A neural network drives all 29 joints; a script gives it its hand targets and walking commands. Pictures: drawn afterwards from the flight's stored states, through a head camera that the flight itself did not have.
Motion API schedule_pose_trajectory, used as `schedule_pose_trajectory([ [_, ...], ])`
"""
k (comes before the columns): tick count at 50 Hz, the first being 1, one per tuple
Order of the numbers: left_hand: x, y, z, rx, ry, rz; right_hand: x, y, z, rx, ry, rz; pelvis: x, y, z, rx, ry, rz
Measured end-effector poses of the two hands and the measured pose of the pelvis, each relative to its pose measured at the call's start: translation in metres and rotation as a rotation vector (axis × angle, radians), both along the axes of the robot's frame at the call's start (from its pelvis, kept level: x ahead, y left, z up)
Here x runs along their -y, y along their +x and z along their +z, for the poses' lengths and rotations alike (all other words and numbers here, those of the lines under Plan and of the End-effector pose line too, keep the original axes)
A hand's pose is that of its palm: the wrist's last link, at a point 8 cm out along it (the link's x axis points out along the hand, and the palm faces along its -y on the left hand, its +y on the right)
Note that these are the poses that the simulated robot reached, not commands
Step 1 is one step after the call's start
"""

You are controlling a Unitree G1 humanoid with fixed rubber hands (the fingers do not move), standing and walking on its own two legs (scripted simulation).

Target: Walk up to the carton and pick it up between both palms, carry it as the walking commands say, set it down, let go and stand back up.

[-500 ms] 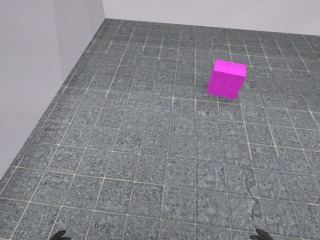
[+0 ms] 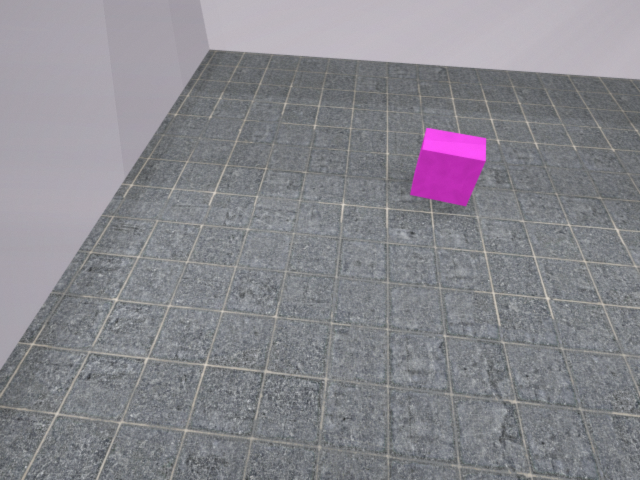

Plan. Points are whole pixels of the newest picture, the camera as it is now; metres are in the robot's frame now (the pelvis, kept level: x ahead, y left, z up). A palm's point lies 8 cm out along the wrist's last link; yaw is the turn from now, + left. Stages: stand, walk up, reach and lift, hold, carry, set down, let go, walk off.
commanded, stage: stand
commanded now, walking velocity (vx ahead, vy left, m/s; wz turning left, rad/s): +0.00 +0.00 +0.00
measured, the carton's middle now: (446, 167) +1.44 -0.54 -0.65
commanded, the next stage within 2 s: walk up in 0.82 s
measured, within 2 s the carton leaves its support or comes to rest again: neither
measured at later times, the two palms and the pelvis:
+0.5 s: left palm out of the picture +0.07 +0.29 -0.12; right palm out of the picture +0.07 -0.30 -0.12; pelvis -0.01 +0.00 +0.00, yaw -1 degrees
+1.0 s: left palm out of the picture +0.07 +0.30 -0.12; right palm out of the picture +0.07 -0.29 -0.12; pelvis +0.00 +0.00 +0.00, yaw -1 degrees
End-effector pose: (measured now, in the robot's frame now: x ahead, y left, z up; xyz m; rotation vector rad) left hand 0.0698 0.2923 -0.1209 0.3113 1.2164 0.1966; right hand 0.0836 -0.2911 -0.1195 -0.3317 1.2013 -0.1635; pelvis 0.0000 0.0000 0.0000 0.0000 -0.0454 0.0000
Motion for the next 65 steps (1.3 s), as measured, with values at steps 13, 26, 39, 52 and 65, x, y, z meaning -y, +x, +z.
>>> schedule_pose_trajectory([
  [13, 0.004, -0.003, 0.000, -0.007, -0.003, -0.002, 0.006, -0.009, 0.002, -0.002, -0.005, -0.013, 0.004, -0.003, 0.001, -0.003, 0.000, -0.009],
  [26, 0.002, -0.001, 0.001, 0.001, 0.000, -0.018, 0.008, -0.016, 0.002, -0.009, -0.007, -0.021, 0.004, -0.006, 0.001, -0.005, -0.003, -0.012],
  [39, -0.001, -0.004, 0.000, -0.020, -0.004, -0.016, 0.003, -0.021, 0.001, -0.024, -0.001, -0.024, 0.001, -0.007, 0.002, -0.007, -0.001, -0.013],
  [52, -0.003, 0.006, 0.000, -0.020, -0.016, -0.009, 0.006, -0.016, 0.003, -0.001, -0.027, -0.054, 0.002, -0.002, 0.000, -0.034, 0.004, -0.040],
  [65, 0.114, 0.095, -0.023, 0.028, -0.090, -0.161, 0.050, -0.086, -0.045, -0.180, 0.094, -0.260, 0.077, 0.051, -0.026, -0.017, 0.011, -0.181],
])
